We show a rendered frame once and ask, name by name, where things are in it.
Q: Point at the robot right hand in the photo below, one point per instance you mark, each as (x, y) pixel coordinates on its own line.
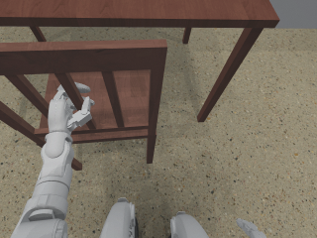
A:
(250, 228)

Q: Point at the robot left thigh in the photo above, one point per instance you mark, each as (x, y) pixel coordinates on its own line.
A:
(121, 218)

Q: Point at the left robot upper arm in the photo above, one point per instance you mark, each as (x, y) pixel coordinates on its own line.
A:
(49, 228)

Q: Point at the left robot forearm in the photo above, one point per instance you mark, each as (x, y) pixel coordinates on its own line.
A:
(49, 199)

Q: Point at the robot right thigh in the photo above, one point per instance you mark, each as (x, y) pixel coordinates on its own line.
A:
(185, 226)

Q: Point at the robot thigh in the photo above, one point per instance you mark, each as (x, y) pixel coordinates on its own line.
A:
(121, 218)
(185, 226)

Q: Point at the robot left hand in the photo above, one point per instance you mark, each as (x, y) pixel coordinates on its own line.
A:
(60, 110)

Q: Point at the chair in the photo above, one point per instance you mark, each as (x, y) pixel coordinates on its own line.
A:
(124, 76)

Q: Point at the table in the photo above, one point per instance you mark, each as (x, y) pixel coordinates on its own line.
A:
(253, 15)

